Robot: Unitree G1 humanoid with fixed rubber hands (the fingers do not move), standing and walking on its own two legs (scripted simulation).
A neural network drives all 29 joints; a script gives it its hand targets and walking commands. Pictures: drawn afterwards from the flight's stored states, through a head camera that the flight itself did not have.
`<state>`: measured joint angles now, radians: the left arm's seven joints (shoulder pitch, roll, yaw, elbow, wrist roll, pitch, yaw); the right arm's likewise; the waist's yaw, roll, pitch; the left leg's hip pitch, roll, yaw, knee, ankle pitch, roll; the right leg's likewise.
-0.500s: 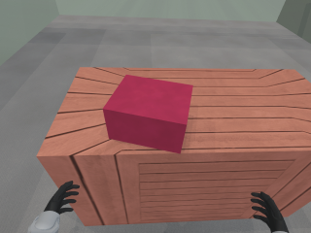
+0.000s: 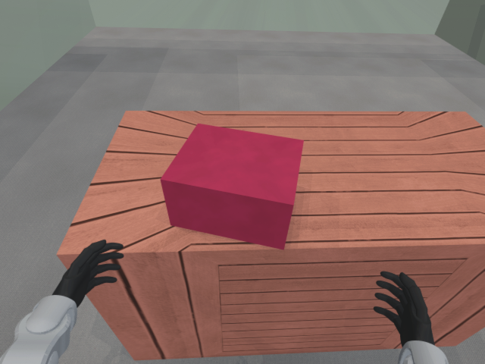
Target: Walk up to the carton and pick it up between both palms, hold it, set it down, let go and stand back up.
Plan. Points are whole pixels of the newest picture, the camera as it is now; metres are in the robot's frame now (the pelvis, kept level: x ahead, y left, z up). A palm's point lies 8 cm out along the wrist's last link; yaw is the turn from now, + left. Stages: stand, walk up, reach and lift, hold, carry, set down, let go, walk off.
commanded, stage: reach and lift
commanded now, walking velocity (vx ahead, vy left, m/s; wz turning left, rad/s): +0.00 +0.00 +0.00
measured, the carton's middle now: (237, 182) +0.52 +0.03 +0.01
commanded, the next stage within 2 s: none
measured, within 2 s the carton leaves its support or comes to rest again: neither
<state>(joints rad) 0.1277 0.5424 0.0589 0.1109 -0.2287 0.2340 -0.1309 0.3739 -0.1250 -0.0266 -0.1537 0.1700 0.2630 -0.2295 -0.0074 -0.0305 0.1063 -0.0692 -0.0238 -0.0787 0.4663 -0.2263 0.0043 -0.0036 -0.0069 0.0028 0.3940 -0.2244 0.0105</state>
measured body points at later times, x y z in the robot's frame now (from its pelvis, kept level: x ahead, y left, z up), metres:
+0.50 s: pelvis +0.04 +0.00 +0.00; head +0.05 +0.02 +0.45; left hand +0.29 +0.25 +0.06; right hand +0.23 -0.21 +0.06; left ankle +0.03 +0.11 -0.74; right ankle +0.01 -0.14 -0.74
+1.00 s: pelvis +0.05 +0.00 +0.00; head +0.05 +0.02 +0.45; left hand +0.34 +0.25 +0.11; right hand +0.29 -0.19 +0.10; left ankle +0.03 +0.11 -0.74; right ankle +0.01 -0.14 -0.74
